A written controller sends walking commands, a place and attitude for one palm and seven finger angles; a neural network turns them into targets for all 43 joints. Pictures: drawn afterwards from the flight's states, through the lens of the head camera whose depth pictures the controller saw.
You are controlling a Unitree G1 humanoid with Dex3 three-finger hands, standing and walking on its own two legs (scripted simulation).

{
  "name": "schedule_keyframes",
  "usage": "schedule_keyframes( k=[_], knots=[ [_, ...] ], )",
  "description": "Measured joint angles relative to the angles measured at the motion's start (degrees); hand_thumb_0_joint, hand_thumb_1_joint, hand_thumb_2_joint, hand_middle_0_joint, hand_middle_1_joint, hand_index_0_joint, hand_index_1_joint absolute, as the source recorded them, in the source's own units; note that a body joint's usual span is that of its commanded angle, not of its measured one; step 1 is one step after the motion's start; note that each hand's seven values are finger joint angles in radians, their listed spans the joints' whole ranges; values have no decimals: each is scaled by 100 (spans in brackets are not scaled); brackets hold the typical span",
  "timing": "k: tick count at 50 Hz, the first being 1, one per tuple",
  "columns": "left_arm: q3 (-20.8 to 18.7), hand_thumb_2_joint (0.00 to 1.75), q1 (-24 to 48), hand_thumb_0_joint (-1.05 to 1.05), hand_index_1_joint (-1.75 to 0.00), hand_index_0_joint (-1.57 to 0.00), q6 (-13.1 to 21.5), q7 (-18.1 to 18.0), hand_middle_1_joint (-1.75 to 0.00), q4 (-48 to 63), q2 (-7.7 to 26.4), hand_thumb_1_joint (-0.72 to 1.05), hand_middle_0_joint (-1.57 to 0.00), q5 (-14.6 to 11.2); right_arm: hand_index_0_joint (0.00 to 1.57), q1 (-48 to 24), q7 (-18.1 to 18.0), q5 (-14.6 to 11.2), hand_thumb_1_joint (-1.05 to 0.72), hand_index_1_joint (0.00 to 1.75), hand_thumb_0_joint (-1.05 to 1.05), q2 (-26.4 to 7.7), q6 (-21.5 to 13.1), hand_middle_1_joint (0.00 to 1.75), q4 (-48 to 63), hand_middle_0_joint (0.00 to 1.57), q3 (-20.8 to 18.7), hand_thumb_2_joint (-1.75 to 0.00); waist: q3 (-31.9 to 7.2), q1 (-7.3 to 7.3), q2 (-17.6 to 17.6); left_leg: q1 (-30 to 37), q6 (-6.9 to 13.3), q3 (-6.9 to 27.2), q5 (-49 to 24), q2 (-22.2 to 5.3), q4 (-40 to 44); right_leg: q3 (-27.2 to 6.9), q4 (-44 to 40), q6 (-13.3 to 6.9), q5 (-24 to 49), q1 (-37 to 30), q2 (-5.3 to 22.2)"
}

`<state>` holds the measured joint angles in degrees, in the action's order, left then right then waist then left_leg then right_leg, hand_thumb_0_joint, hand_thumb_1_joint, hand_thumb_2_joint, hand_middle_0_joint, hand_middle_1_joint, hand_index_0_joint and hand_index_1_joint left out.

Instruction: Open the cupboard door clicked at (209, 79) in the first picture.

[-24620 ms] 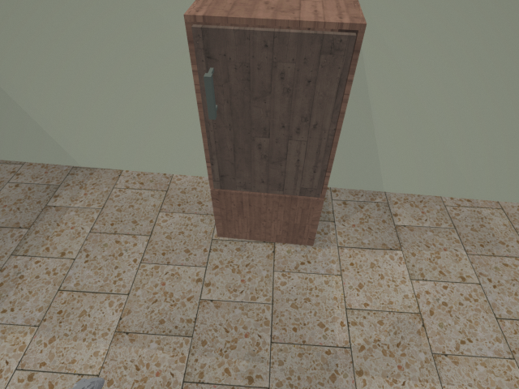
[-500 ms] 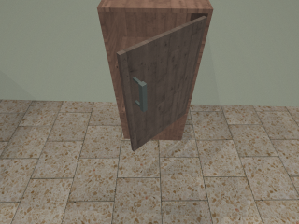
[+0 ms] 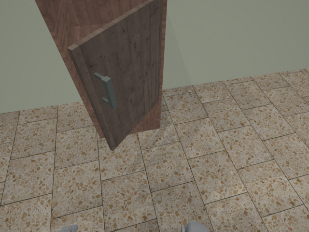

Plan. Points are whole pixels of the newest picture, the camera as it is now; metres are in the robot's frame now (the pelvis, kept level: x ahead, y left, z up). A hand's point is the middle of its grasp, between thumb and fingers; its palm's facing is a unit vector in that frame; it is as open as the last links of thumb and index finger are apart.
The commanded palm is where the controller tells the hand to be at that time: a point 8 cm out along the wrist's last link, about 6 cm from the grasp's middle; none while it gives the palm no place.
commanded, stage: walk to a spot facing it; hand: left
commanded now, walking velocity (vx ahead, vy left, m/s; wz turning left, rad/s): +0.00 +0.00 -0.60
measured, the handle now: (105, 91) +0.52 +0.20 +0.01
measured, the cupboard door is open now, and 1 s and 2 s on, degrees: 43 43 43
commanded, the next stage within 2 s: none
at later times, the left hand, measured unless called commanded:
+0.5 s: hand out of the picture +0.12 +0.16 -0.19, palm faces -0.22 -0.96 -0.19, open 7.4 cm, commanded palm none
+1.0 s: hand (141, 198) +0.23 +0.06 -0.15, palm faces -0.57 -0.77 -0.29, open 7.4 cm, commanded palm none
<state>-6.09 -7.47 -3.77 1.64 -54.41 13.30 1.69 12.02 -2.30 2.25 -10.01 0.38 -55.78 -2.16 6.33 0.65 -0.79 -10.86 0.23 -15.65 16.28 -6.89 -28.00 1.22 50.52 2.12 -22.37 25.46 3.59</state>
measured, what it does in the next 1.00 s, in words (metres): steps on the spot, turning right: right foot, then left foot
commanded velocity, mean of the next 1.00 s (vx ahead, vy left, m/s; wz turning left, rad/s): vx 0.00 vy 0.00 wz -0.60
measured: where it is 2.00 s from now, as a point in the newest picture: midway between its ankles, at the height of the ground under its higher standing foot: (201, 230)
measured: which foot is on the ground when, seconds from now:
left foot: down 0.00-0.10, up 0.12-0.48, down 0.50-0.88, up 0.90-1.00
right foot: up 0.00-0.08, down 0.10-0.50, up 0.52-0.86, down 0.88-1.00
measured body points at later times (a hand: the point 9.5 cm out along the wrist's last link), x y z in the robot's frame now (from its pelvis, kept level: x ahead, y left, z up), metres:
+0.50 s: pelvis +0.02 -0.01 -0.01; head +0.07 -0.01 +0.43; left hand +0.13 +0.21 -0.17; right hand +0.08 -0.30 -0.13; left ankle +0.06 +0.09 -0.74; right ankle +0.01 -0.15 -0.74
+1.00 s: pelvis +0.02 -0.04 -0.01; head +0.05 -0.09 +0.44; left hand +0.26 +0.10 -0.13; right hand -0.11 -0.28 -0.17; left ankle +0.07 +0.09 -0.67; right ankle -0.04 -0.12 -0.74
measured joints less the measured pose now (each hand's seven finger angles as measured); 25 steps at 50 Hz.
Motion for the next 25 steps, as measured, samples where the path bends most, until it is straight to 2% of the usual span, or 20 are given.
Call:
schedule_keyframes(
  k=[3,5,6,8,10,12,15,19,22,24,25],
  knots=[
    [47,90,29,0,-30,-19,44,23,-30,69,-24,91,-19,-1,21,-19,60,-3,-90,30,0,-71,23,30,84,20,-44,-90,17,-43,-98,-81,-139,-175,207,-199,-347,139,-759,-73,129,-345,-26],
    [83,90,-24,0,-30,-19,139,34,-30,149,-11,91,-19,12,21,42,100,-43,-90,30,0,-125,69,30,138,20,-76,-90,-61,-35,-88,-284,-246,-226,461,-321,-867,153,-1475,-210,665,-680,-55],
    [91,90,-12,0,-30,-19,201,2,-30,152,-60,91,-19,17,21,-8,115,-66,-90,30,0,-197,127,30,139,20,-100,-90,-39,-5,-160,-507,-281,9,895,-345,-1400,120,-1365,-269,556,-600,-136],
    [147,90,-17,0,-30,-20,270,-68,-30,171,-174,91,-19,-7,21,-173,103,-101,-90,30,0,-339,258,30,140,20,-137,-90,77,5,-262,-1002,-296,668,1416,-147,-2612,47,-1222,-327,385,-547,-258],
    [173,90,-106,0,-30,-20,272,-130,-30,203,-247,91,-20,-12,21,-344,96,-118,-90,30,0,-406,321,30,165,20,-170,-90,137,36,-233,-1395,-330,1023,1310,50,-3413,-93,-1385,-349,466,-587,-349],
    [185,90,-212,0,-30,-20,245,-173,-30,194,-269,91,-20,-12,20,-485,103,-127,-91,30,1,-414,321,30,235,20,-178,-90,150,52,-126,-1638,-376,1204,1066,174,-3694,-248,-1616,-357,634,-649,-422],
    [209,90,-384,0,-30,-20,215,-180,-30,155,-274,91,-20,-2,20,-637,110,-141,-91,30,1,-389,296,30,367,19,-179,-90,98,77,39,-1737,-420,1372,873,306,-3449,-474,-1886,-390,809,-724,-519],
    [213,90,-555,0,-30,-20,176,-149,-30,128,-259,90,-20,18,20,-759,93,-169,-91,30,0,-346,245,30,501,19,-171,-90,-1,127,169,-1575,-416,1496,844,454,-2688,-729,-2050,-362,915,-771,-644],
    [186,90,-606,0,-30,-20,139,-133,-30,125,-197,90,-20,21,20,-779,75,-204,-91,30,0,-292,172,30,577,19,-140,-90,-67,166,267,-1250,-366,1518,780,584,-1812,-912,-2006,-294,909,-724,-715],
    [160,90,-635,0,-30,-20,98,-127,-30,131,-140,90,-20,-9,20,-721,62,-215,-91,30,0,-265,91,30,624,19,-97,-90,-144,155,298,-873,-315,1513,384,634,-927,-1012,-1848,-216,837,-623,-789],
    [151,90,-656,0,-30,-20,74,-121,-30,145,-116,90,-20,-35,20,-654,54,-202,-91,30,0,-274,31,30,655,19,-74,-90,-217,126,257,-727,-192,1550,258,592,-530,-1009,-1683,-199,738,-515,-858]
  ],
)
